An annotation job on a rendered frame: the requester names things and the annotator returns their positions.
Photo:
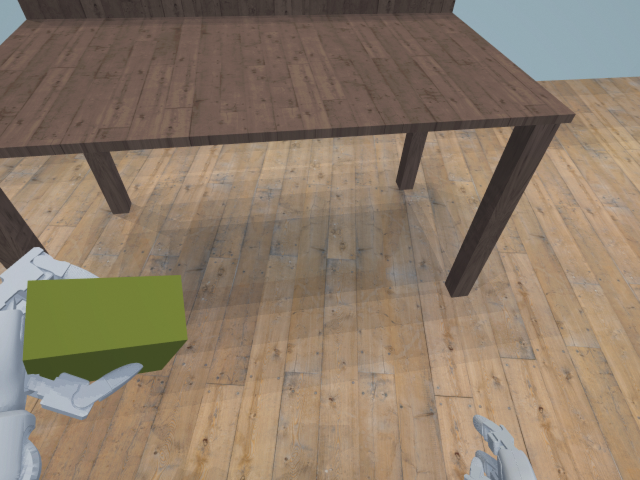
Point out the left robot forearm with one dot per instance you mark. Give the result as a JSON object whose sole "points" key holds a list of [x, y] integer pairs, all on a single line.
{"points": [[19, 458]]}

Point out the right robot hand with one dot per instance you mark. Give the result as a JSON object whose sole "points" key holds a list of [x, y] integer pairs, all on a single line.
{"points": [[511, 463]]}

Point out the sponge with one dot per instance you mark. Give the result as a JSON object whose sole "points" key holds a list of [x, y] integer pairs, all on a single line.
{"points": [[90, 327]]}

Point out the left robot hand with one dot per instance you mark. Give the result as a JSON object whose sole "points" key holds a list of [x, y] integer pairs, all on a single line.
{"points": [[67, 394]]}

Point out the table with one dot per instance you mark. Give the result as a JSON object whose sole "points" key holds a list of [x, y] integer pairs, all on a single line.
{"points": [[95, 76]]}

